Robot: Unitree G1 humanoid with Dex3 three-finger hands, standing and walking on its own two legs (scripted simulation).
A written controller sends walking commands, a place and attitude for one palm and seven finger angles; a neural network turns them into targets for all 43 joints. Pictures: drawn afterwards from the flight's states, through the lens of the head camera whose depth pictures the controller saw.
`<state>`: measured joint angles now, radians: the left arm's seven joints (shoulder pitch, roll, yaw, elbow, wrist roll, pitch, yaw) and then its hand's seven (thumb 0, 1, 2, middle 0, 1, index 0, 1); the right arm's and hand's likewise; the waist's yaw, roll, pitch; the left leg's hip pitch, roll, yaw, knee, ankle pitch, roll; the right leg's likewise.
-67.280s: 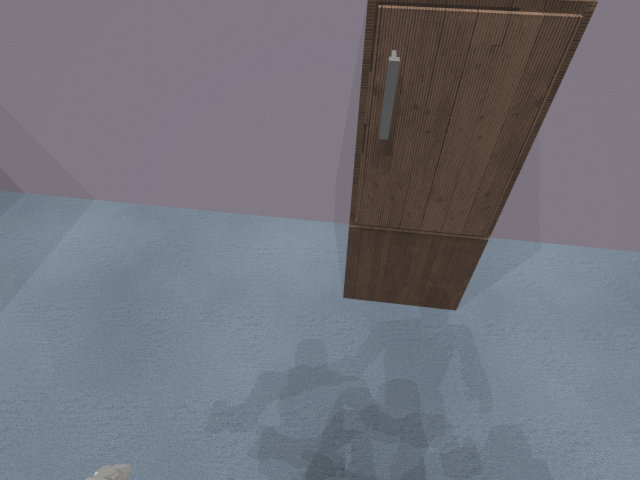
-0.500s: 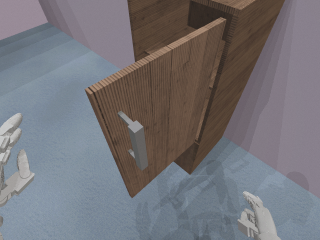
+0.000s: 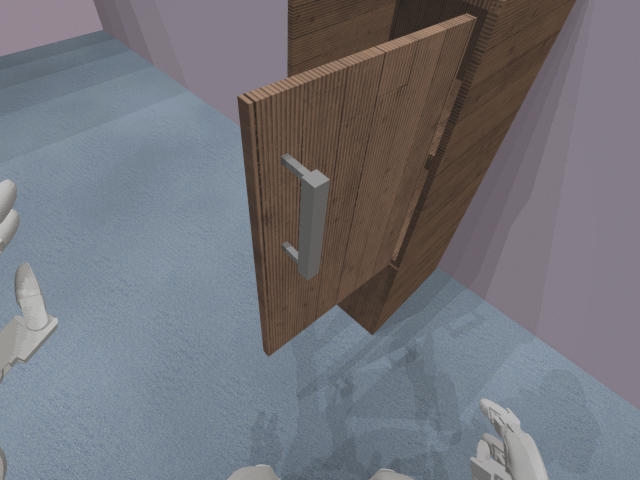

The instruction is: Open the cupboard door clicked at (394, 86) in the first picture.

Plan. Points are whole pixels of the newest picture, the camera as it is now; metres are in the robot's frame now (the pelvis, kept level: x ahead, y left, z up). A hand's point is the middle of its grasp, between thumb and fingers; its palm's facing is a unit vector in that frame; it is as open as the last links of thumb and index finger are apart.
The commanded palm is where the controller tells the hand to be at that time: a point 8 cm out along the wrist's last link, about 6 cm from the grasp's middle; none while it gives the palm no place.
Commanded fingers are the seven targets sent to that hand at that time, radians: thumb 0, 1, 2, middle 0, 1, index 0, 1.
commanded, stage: step back with the hand held close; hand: left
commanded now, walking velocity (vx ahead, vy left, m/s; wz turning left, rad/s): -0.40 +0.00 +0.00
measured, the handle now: (300, 221) +0.40 +0.06 +0.10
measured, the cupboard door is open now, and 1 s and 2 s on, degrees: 86 86 86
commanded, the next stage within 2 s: stop stepping back and stand still in 0.30 s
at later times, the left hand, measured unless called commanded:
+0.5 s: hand (25, 449) +0.11 +0.21 +0.19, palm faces +0.27 -0.82 -0.51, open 7.4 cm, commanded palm +0.06 +0.26 +0.20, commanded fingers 0.00 0.90 0.90 -0.20 -0.30 -0.20 -0.30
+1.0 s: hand out of the picture +0.02 +0.24 +0.19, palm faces +0.45 -0.80 -0.39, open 7.4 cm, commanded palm -0.04 +0.28 +0.20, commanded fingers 0.00 0.90 0.90 -0.20 -0.30 -0.20 -0.30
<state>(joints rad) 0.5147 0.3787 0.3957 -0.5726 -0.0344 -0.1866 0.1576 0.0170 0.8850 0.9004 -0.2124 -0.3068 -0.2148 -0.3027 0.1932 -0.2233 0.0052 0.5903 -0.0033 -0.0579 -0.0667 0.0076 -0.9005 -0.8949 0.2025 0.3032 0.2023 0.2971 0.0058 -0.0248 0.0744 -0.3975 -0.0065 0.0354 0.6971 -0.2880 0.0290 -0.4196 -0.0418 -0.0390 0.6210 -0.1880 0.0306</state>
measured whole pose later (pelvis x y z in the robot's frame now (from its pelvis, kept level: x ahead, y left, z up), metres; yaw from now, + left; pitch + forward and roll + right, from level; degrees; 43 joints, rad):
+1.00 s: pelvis -0.18 -0.02 +0.02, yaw -1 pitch -1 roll +0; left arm 0.51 0.37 0.38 -0.42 -0.02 -0.22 0.16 0.02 0.88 0.90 -0.21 -0.31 -0.22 -0.30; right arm 0.29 -0.23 0.00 0.67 -0.01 -0.10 -0.08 0.01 -0.90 -0.90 0.20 0.30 0.20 0.30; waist 0.01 -0.02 -0.06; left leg -0.30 0.03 0.05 0.66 -0.35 0.03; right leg -0.23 0.00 -0.08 0.49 -0.26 -0.04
